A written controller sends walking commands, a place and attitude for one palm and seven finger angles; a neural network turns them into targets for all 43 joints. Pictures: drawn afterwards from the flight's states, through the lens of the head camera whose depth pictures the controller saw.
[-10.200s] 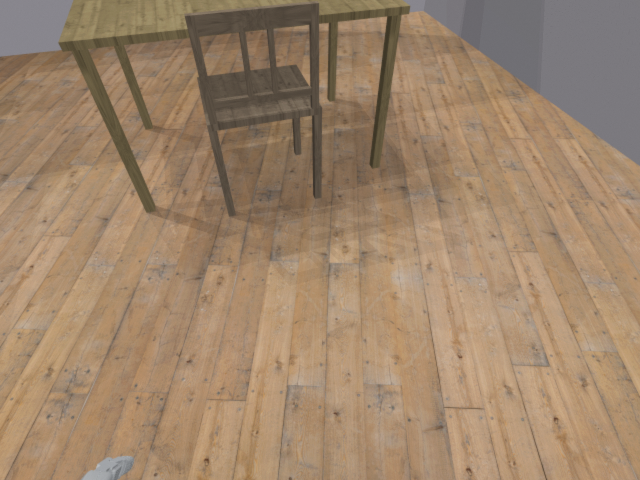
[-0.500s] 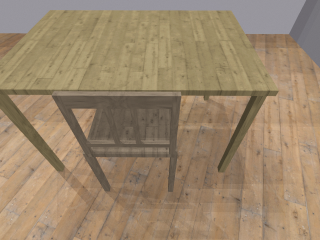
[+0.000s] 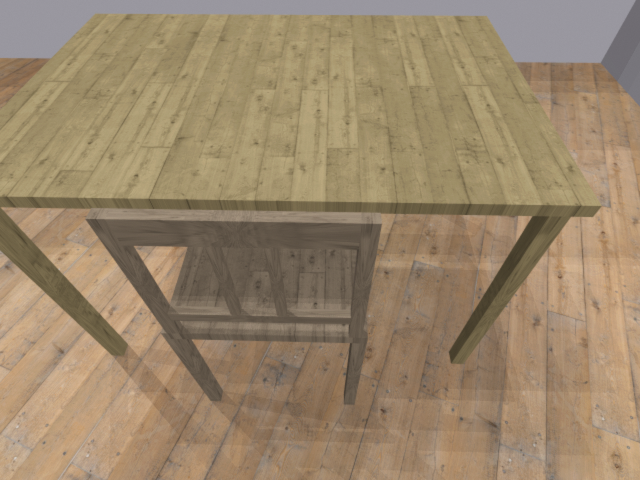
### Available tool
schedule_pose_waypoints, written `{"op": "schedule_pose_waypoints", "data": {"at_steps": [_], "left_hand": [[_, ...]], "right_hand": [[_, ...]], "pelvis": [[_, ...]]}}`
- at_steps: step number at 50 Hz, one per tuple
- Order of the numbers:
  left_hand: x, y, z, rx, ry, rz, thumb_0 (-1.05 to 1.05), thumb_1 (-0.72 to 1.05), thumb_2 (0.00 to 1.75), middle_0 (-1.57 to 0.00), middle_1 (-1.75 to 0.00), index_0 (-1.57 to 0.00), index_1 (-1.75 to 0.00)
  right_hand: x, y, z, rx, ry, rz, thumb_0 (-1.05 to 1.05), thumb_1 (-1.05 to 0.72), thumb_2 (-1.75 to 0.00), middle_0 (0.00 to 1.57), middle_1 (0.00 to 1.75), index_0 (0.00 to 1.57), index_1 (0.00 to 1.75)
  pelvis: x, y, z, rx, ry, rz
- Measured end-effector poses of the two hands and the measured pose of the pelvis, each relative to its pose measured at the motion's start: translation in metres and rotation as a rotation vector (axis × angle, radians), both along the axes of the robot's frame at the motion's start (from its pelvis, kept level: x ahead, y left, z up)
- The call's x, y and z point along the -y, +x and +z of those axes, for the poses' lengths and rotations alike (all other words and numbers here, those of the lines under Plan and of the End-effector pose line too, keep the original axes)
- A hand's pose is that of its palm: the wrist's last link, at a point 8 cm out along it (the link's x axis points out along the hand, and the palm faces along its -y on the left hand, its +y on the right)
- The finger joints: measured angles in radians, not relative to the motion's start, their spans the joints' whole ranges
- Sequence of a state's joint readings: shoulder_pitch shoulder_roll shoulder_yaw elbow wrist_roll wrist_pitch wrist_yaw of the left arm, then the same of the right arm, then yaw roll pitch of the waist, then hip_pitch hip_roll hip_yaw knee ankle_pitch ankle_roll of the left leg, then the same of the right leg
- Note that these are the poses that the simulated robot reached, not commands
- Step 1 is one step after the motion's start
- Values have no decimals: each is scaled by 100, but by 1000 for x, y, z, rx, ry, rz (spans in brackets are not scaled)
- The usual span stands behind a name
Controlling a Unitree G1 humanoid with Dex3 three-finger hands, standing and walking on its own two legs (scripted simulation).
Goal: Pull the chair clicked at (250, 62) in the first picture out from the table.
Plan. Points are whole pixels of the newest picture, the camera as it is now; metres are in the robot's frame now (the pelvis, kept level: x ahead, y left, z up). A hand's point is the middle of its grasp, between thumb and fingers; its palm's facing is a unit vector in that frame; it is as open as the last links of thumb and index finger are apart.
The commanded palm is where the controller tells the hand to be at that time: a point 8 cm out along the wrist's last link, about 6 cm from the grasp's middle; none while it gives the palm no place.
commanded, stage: come to a stop and stand still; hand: left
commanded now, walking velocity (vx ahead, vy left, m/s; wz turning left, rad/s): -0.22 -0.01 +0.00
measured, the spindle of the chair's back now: (225, 280) +0.44 +0.20 -0.10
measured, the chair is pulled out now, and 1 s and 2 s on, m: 0.00 0.00 0.00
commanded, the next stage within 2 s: look again from close up in 0.86 s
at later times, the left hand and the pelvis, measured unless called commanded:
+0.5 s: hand out of the picture +0.05 +0.16 -0.16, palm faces +0.03 -0.97 -0.24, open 7.3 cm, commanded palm none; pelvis +0.04 -0.02 +0.01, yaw +1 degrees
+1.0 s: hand out of the picture +0.01 +0.14 -0.16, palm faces +0.05 -0.98 -0.20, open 7.3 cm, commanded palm none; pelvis +0.03 -0.03 +0.02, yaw +2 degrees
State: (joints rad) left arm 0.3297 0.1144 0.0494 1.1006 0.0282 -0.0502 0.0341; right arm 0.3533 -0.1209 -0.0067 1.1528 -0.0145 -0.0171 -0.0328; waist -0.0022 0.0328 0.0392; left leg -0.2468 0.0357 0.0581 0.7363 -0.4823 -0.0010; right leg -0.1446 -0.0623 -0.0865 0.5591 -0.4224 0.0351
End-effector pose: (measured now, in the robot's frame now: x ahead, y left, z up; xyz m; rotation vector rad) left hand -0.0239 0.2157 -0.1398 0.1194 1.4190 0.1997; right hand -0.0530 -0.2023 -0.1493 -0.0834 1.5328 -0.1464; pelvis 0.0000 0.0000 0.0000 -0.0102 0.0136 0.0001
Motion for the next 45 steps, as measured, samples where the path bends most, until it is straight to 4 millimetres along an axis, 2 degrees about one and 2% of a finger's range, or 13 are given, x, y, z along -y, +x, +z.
{"op": "schedule_pose_waypoints", "data": {"at_steps": [4, 7, 10, 14, 17, 21, 25, 33, 45], "left_hand": [[-2, 6, -6, -29, -17, 14, 0, 91, 89, -20, -30, -20, -30], [-4, 19, -4, -48, -21, 6, 0, 91, 89, -20, -30, -20, -30], [-8, 38, 2, -17, 0, 3, 1, 91, 89, -20, -30, -20, -30], [-15, 56, 8, 46, 37, 9, 1, 93, 89, -20, -30, -20, -30], [-14, 60, 8, 68, 66, 0, 1, 92, 89, -20, -30, -20, -30], [-4, 60, 13, 34, 58, -31, 1, 92, 89, -20, -30, -20, -30], [8, 65, 15, 28, 37, -44, 0, 91, 89, -20, -30, -20, -30], [16, 68, 17, 56, 34, -35, 1, 93, 89, -20, -30, -20, -30], [27, 44, 16, 29, 7, -26, 1, 92, 89, -20, -30, -20, -30]], "right_hand": [[1, 45, 1, 75, -36, 23, 1, -90, -90, 20, 30, 20, 30], [4, 69, 10, 143, -64, 23, 1, -91, -90, 20, 30, 20, 30], [8, 83, 17, 162, -67, 44, 1, -92, -90, 20, 30, 20, 30], [18, 97, 15, 152, -59, 75, 1, -92, -90, 20, 30, 20, 30], [29, 108, 6, 160, -46, 71, 1, -92, -90, 20, 30, 21, 30], [38, 119, 5, 181, -36, 44, 1, -91, -90, 20, 30, 20, 30], [41, 118, 8, 178, -33, 42, 1, -92, -90, 20, 30, 20, 30], [45, 101, 13, 129, -27, 55, 1, -91, -90, 20, 30, 20, 30], [41, 71, 15, 86, -10, 46, 1, -91, -90, 20, 30, 20, 30]], "pelvis": [[-9, 10, -1, 23, -4, 6], [-11, 16, 5, 35, 10, 0], [-8, 20, 11, 33, 11, 18], [0, 23, 11, 31, 21, 31], [9, 27, 5, 29, 41, 25], [15, 33, 7, 19, 30, 28], [20, 37, 12, 12, 29, 22], [28, 39, 16, 23, 22, 23], [32, 32, 18, 33, 15, 24]]}}
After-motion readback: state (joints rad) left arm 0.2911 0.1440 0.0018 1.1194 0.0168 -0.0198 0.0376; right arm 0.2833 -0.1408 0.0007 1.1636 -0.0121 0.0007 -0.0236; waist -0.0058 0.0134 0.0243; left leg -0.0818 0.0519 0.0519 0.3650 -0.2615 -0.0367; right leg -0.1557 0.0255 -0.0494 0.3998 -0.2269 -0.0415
